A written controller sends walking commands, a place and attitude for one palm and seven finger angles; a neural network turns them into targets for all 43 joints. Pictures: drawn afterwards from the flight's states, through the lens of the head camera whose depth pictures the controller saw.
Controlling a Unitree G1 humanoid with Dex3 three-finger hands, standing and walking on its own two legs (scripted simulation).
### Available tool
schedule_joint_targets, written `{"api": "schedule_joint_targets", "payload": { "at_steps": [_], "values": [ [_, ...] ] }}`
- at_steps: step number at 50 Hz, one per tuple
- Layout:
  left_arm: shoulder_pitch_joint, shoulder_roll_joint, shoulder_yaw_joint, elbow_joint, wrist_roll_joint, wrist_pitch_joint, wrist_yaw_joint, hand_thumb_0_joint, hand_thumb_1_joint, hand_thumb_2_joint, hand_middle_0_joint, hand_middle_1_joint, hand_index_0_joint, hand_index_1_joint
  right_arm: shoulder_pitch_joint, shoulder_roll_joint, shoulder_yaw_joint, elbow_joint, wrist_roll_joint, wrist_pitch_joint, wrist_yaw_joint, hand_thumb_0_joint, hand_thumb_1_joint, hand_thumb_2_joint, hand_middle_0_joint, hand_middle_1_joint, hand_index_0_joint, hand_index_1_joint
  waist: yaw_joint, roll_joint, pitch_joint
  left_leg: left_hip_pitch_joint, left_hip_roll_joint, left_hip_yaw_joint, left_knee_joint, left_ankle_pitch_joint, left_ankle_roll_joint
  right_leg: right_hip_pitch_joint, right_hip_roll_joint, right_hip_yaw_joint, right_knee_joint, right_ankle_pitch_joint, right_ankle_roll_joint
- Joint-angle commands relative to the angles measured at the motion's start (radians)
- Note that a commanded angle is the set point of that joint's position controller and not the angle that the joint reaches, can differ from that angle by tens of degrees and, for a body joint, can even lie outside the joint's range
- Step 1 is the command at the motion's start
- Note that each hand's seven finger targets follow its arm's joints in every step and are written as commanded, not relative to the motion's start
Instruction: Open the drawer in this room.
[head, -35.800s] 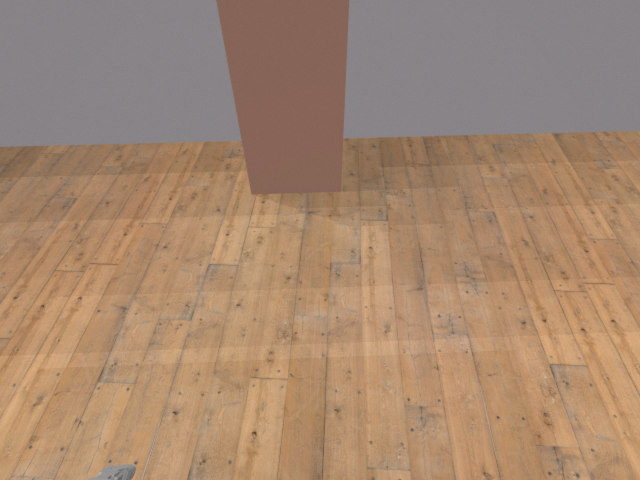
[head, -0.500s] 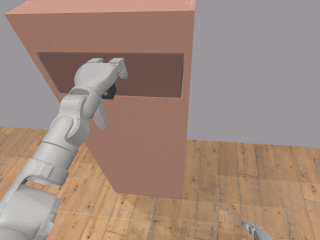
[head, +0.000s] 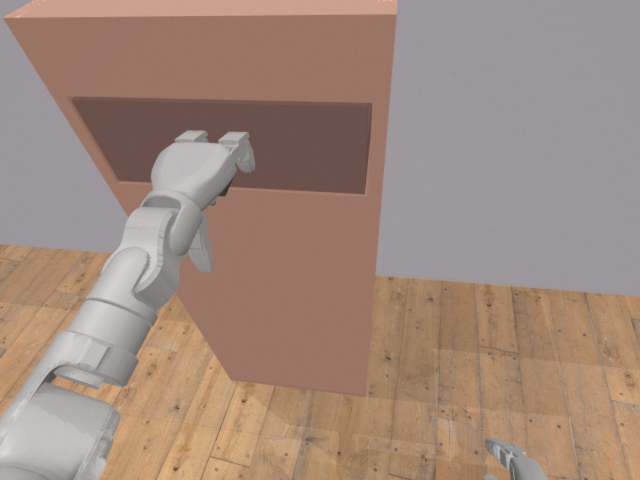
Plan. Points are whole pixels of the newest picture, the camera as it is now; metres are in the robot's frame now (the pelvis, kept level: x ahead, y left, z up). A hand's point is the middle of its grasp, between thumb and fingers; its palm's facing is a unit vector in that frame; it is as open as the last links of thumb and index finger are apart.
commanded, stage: lower the fingers behind the handle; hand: left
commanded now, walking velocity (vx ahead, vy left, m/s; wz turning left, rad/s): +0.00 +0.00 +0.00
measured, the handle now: (216, 166) +0.46 +0.17 +0.16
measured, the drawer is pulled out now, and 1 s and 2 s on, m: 0.00 0.00 0.02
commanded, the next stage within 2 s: close the thumb around the handle in 0.28 s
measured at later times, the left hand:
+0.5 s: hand (209, 201) +0.42 +0.17 +0.14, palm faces +0.02 -0.05 -1.00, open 13.6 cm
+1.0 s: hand (211, 198) +0.42 +0.17 +0.14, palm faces +0.01 -0.02 -1.00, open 6.9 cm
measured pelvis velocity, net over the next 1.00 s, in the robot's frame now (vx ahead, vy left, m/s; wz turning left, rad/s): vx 0.00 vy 0.01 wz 0.00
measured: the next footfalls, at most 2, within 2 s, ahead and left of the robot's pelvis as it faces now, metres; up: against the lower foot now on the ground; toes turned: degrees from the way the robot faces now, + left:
none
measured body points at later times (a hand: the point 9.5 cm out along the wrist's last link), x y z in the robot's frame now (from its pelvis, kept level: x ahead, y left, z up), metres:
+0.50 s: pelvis +0.00 +0.00 +0.00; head +0.02 -0.03 +0.45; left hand +0.41 +0.17 +0.19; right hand +0.15 -0.24 -0.12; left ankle -0.03 +0.08 -0.73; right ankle -0.02 -0.08 -0.73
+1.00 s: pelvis +0.00 +0.01 +0.00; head +0.02 -0.02 +0.45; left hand +0.41 +0.17 +0.19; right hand +0.15 -0.23 -0.13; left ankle -0.03 +0.08 -0.73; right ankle -0.02 -0.08 -0.73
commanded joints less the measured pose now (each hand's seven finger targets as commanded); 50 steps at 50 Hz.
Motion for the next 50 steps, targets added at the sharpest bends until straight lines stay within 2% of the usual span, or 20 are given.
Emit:
{"api": "schedule_joint_targets", "payload": {
  "at_steps": [1,5,8,12,15,18,19,23,26,27,30,34,35,37,43,44,45,47,49,50],
  "values": [
    [-0.439,0.182,0.125,-0.208,0.002,0.003,0.048,0.0,-0.5,0.3,-0.3,-1.2,-0.3,-1.2,-0.095,-0.109,-0.026,-0.139,-0.003,-0.033,-0.001,0.0,-0.9,-0.9,0.2,0.3,0.2,0.3,-0.012,-0.079,-0.36,0.137,0.051,0.006,0.001,0.471,-0.022,0.191,-0.044,0.024,-0.024,0.431,0.004],
    [-0.403,0.24,0.178,-0.181,0.002,0.008,0.042,0.0,-0.5,0.3,-0.3,-1.2,-0.3,-1.2,-0.101,-0.117,-0.024,-0.135,-0.004,-0.027,-0.005,0.0,-0.9,-0.9,0.2,0.3,0.2,0.3,-0.003,-0.099,-0.34,0.109,0.05,0.009,-0.009,0.439,-0.02,0.215,-0.046,0.028,-0.03,0.425,0.003],
    [-0.417,0.199,0.14,-0.158,0.005,0.008,0.034,0.0,-0.5,0.3,-0.3,-1.2,-0.3,-1.2,-0.105,-0.11,-0.018,-0.136,0.001,-0.026,-0.01,0.0,-0.9,-0.9,0.2,0.3,0.2,0.3,-0.014,-0.1,-0.301,0.089,0.049,0.011,-0.016,0.398,-0.018,0.192,-0.048,0.024,-0.034,0.394,0.006],
    [-0.451,0.183,0.118,-0.188,0.003,-0.002,0.035,0.0,-0.5,0.3,-0.3,-1.2,-0.3,-1.2,-0.097,-0.106,-0.024,-0.144,0.001,-0.032,-0.01,0.0,-0.9,-0.9,0.2,0.3,0.2,0.3,-0.017,-0.052,-0.334,0.133,0.051,0.004,-0.007,0.413,-0.019,0.167,-0.043,0.022,-0.031,0.365,0.002],
    [-0.44,0.219,0.151,-0.161,0.004,-0.002,0.035,0.0,-0.5,0.3,-0.3,-1.2,-0.3,-1.2,-0.092,-0.116,-0.024,-0.139,-0.003,-0.031,-0.015,0.0,-0.9,-0.9,0.2,0.3,0.2,0.3,-0.014,-0.086,-0.338,0.12,0.05,0.009,-0.008,0.407,-0.019,0.187,-0.045,0.026,-0.035,0.384,0.003],
    [-0.453,0.184,0.123,-0.17,0.001,-0.009,0.035,0.0,-0.5,0.3,-0.3,-1.2,-0.3,-1.2,-0.09,-0.108,-0.025,-0.141,0.0,-0.034,-0.014,0.0,-0.9,-0.9,0.2,0.3,0.2,0.3,-0.018,-0.065,-0.332,0.13,0.053,0.006,-0.007,0.417,-0.019,0.167,-0.044,0.02,-0.032,0.372,0.003],
    [-0.444,0.205,0.143,-0.16,0.002,-0.009,0.037,0.0,-0.5,0.3,-0.3,-1.2,-0.3,-1.2,-0.089,-0.11,-0.025,-0.137,0.0,-0.033,-0.015,0.0,-0.9,-0.9,0.2,0.3,0.2,0.3,-0.015,-0.078,-0.334,0.125,0.053,0.003,-0.007,0.415,-0.02,0.171,-0.043,0.021,-0.031,0.371,0.002],
    [-0.472,0.18,0.115,-0.136,0.004,-0.008,0.039,0.0,-0.276,0.396,-0.316,-1.224,-0.316,-1.224,-0.087,-0.11,-0.024,-0.134,0.003,-0.034,-0.018,0.0,-0.9,-0.9,0.2,0.3,0.2,0.3,-0.026,-0.078,-0.308,0.117,0.052,0.006,-0.01,0.375,-0.019,0.148,-0.044,0.02,-0.037,0.338,0.002],
    [-0.491,0.205,0.132,-0.132,0.009,-0.009,0.044,0.0,-0.108,0.468,-0.328,-1.242,-0.328,-1.242,-0.083,-0.114,-0.024,-0.132,0.003,-0.035,-0.019,0.0,-0.9,-0.9,0.2,0.3,0.2,0.3,-0.024,-0.071,-0.322,0.118,0.053,0.003,-0.009,0.381,-0.021,0.152,-0.043,0.019,-0.034,0.338,0.0],
    [-0.498,0.168,0.103,-0.137,0.006,-0.01,0.043,0.0,-0.052,0.492,-0.332,-1.248,-0.332,-1.248,-0.08,-0.109,-0.024,-0.138,0.002,-0.036,-0.018,0.0,-0.9,-0.9,0.2,0.3,0.2,0.3,-0.025,-0.079,-0.328,0.122,0.052,0.001,-0.009,0.387,-0.02,0.154,-0.043,0.017,-0.033,0.342,0.001],
    [-0.49,0.199,0.131,-0.107,0.008,-0.005,0.044,0.0,0.116,0.564,-0.344,-1.266,-0.344,-1.266,-0.071,-0.118,-0.027,-0.132,0.001,-0.032,-0.019,0.0,-0.9,-0.9,0.2,0.3,0.2,0.3,-0.022,-0.08,-0.331,0.119,0.054,0.0,-0.008,0.396,-0.023,0.159,-0.042,0.018,-0.032,0.341,-0.002],
    [-0.511,0.152,0.091,-0.129,0.009,-0.004,0.045,0.0,0.34,0.66,-0.36,-1.29,-0.36,-1.29,-0.07,-0.108,-0.028,-0.133,0.001,-0.034,-0.015,0.0,-0.9,-0.9,0.2,0.3,0.2,0.3,-0.027,-0.049,-0.341,0.154,0.059,-0.004,-0.001,0.435,-0.027,0.13,-0.039,0.01,-0.026,0.348,-0.002],
    [-0.492,0.193,0.13,-0.122,0.008,-0.003,0.046,0.0,0.396,0.684,-0.364,-1.296,-0.364,-1.296,-0.068,-0.115,-0.03,-0.133,0.0,-0.033,-0.014,0.0,-0.9,-0.9,0.2,0.3,0.2,0.3,-0.02,-0.075,-0.347,0.144,0.058,-0.002,0.002,0.439,-0.025,0.152,-0.039,0.016,-0.028,0.359,-0.002],
    [-0.496,0.147,0.091,-0.129,0.009,-0.004,0.042,0.0,0.508,0.732,-0.372,-1.308,-0.372,-1.308,-0.073,-0.109,-0.028,-0.135,0.002,-0.031,-0.012,0.0,-0.9,-0.9,0.2,0.3,0.2,0.3,-0.026,-0.074,-0.333,0.14,0.06,-0.005,-0.003,0.44,-0.027,0.136,-0.04,0.011,-0.024,0.356,-0.001],
    [-0.5,0.158,0.099,-0.131,0.015,0.002,0.047,0.0,0.844,0.876,-0.396,-1.344,-0.396,-1.344,-0.071,-0.111,-0.03,-0.13,0.001,-0.032,-0.011,0.0,-0.9,-0.9,0.2,0.3,0.2,0.3,-0.026,-0.078,-0.341,0.154,0.062,-0.008,-0.002,0.432,-0.028,0.129,-0.038,0.012,-0.026,0.34,-0.002],
    [-0.499,0.137,0.082,-0.146,0.011,0.001,0.046,0.0,0.9,0.9,-0.4,-1.35,-0.4,-1.35,-0.076,-0.108,-0.028,-0.139,0.001,-0.032,-0.01,0.0,-0.9,-0.9,0.2,0.3,0.2,0.3,-0.023,-0.065,-0.349,0.156,0.06,-0.009,-0.002,0.437,-0.029,0.132,-0.04,0.011,-0.023,0.341,-0.002],
    [-0.512,0.127,0.067,-0.146,0.012,0.002,0.044,0.0,0.9,0.9,-0.4,-1.35,-0.4,-1.35,-0.074,-0.111,-0.03,-0.136,0.001,-0.031,-0.008,0.0,-0.9,-0.9,0.2,0.3,0.2,0.3,-0.033,-0.066,-0.341,0.161,0.061,-0.01,0.001,0.444,-0.032,0.124,-0.04,0.012,-0.025,0.338,-0.004],
    [-0.494,0.139,0.086,-0.165,0.003,0.0,0.046,0.0,0.9,0.9,-0.4,-1.35,-0.4,-1.35,-0.074,-0.107,-0.031,-0.14,0.0,-0.035,-0.007,0.0,-0.9,-0.9,0.2,0.3,0.2,0.3,-0.023,-0.063,-0.359,0.177,0.064,-0.011,0.001,0.467,-0.03,0.135,-0.038,0.011,-0.024,0.354,-0.001],
    [-0.511,0.122,0.068,-0.16,-0.005,0.001,0.042,0.0,0.9,0.9,-0.4,-1.35,-0.4,-1.35,-0.076,-0.107,-0.029,-0.136,0.002,-0.035,-0.008,0.0,-0.9,-0.9,0.2,0.3,0.2,0.3,-0.032,-0.068,-0.346,0.171,0.062,-0.008,0.0,0.458,-0.028,0.132,-0.039,0.01,-0.026,0.36,0.0],
    [-0.482,0.169,0.113,-0.166,-0.007,0.0,0.042,0.0,0.9,0.9,-0.4,-1.35,-0.4,-1.35,-0.073,-0.113,-0.032,-0.136,0.0,-0.035,-0.008,0.0,-0.9,-0.9,0.2,0.3,0.2,0.3,-0.02,-0.078,-0.361,0.171,0.063,-0.011,-0.001,0.477,-0.031,0.155,-0.039,0.013,-0.025,0.367,-0.002]
  ]
}}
